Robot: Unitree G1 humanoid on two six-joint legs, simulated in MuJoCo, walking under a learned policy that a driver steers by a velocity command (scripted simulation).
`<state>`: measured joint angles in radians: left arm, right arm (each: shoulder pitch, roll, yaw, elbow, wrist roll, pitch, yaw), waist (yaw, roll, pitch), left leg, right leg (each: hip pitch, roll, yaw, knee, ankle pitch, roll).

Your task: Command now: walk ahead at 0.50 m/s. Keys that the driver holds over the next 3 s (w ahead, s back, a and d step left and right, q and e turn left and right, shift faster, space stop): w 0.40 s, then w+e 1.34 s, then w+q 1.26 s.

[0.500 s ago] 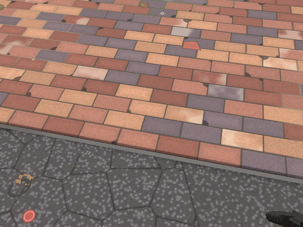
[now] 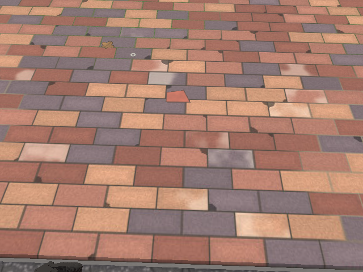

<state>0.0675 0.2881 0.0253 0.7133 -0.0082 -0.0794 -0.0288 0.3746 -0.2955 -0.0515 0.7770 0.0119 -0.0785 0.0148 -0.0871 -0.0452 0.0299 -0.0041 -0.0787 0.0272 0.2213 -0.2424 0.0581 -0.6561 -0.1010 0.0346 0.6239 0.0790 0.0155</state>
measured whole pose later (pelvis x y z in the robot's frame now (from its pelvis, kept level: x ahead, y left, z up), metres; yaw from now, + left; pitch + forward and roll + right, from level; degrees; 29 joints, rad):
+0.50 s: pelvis +0.28 -0.04 +0.00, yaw -1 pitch +1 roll -1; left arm 0.38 0.27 0.03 0.84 0.00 -0.06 -0.01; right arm 0.12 -0.28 -0.03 0.71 0.00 -0.05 0.01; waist 0.08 0.04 0.02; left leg -0.71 0.12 -0.03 0.83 -0.06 -0.05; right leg -0.04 0.06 -0.02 0.23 -0.22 -0.06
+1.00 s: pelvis +0.54 -0.03 +0.04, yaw -17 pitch -2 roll +4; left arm 0.17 0.30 0.08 0.72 -0.02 0.05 -0.03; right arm 0.26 -0.28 -0.10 0.85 0.02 -0.08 0.00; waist -0.01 0.00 0.05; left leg -0.03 0.06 0.27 0.39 -0.31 -0.04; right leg -0.51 -0.12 -0.05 0.83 -0.28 -0.04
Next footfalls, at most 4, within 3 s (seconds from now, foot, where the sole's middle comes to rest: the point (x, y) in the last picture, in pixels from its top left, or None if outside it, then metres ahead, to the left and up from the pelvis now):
0.12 right None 0.26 -0.13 -0.78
0.58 left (140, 249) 0.55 0.12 -0.73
1.06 right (216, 219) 0.64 -0.17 -0.73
1.50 left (187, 142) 1.01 -0.09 -0.73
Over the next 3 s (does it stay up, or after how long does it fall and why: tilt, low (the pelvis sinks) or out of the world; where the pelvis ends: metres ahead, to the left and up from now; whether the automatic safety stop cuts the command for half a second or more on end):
stays up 1.51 -0.55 0.03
